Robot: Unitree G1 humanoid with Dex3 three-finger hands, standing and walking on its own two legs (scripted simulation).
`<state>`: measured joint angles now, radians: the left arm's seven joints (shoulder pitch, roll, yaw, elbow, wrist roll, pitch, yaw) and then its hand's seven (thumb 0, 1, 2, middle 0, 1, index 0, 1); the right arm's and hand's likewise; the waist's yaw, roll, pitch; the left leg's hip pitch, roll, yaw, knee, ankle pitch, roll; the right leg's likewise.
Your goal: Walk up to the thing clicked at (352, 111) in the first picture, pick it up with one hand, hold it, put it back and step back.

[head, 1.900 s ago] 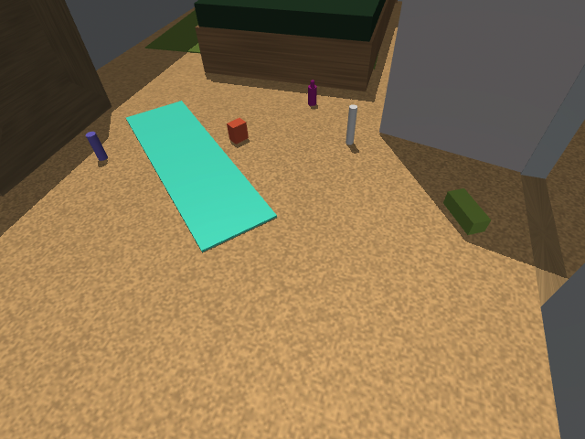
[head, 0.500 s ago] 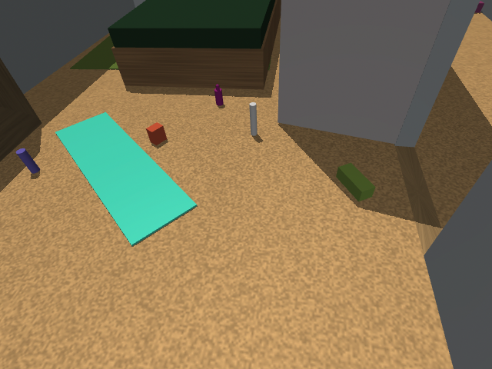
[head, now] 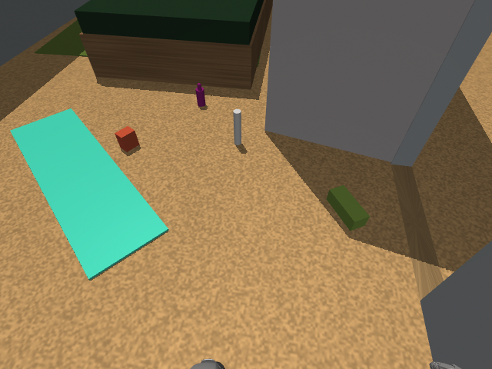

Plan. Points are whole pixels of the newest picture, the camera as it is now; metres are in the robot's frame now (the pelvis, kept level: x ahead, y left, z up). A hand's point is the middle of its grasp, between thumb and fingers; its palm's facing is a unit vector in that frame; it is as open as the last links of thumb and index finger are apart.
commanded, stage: walk up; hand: left
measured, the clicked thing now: (237, 127) +1.51 +0.19 -0.64
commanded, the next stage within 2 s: none
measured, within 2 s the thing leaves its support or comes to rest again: neither
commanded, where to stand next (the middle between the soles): +1.18 -0.05 m, yaw -5 degrees
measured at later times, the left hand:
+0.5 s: hand (176, 222) +0.45 +0.22 -0.11, palm faces -0.14 -0.90 -0.42, open 7.4 cm
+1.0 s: hand (174, 202) +0.54 +0.26 -0.15, palm faces -0.03 -0.92 -0.39, open 7.4 cm
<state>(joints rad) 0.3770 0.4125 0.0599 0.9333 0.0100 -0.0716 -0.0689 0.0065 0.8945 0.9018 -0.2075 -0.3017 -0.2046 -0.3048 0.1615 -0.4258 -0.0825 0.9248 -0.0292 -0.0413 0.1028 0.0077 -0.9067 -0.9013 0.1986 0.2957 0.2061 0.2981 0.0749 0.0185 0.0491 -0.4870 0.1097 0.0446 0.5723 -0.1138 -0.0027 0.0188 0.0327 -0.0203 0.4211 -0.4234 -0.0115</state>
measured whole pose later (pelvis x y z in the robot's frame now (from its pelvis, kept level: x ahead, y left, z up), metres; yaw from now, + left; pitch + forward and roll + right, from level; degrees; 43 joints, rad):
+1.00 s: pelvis +0.52 -0.03 -0.01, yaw -3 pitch -2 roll +0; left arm 0.37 0.45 0.07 0.91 0.01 -0.07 -0.03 0.01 0.90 0.90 -0.21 -0.30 -0.20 -0.30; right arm 0.20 -0.42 -0.08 0.89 -0.03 -0.05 0.10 0.01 -0.91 -0.90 0.20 0.30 0.20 0.30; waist 0.05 -0.03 0.08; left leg -0.42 0.04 0.07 0.59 -0.14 0.03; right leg -0.06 -0.07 -0.10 0.63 -0.48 -0.01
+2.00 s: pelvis +0.90 -0.04 +0.00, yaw -1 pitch -3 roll -2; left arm 0.37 0.44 0.07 0.89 0.01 -0.07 -0.03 0.01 0.90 0.90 -0.21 -0.30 -0.20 -0.30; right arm 0.26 -0.41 -0.07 0.90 -0.03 -0.03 0.09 0.01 -0.91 -0.90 0.20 0.30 0.20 0.30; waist 0.03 0.00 0.07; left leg -0.38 0.07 0.03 0.58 -0.15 0.02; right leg -0.09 -0.06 -0.13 0.57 -0.42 0.01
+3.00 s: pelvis +1.12 -0.01 -0.01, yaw -5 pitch -2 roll +0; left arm 0.16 0.40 0.02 0.95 -0.01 0.03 -0.01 0.00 0.90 0.90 -0.20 -0.30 -0.20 -0.30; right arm 0.21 -0.36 -0.02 0.97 -0.02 -0.03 0.01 0.01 -0.91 -0.90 0.20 0.30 0.21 0.30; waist -0.01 -0.06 0.10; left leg -0.36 0.04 0.02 0.66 -0.26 -0.01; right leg -0.35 -0.03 0.02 0.79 -0.47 -0.03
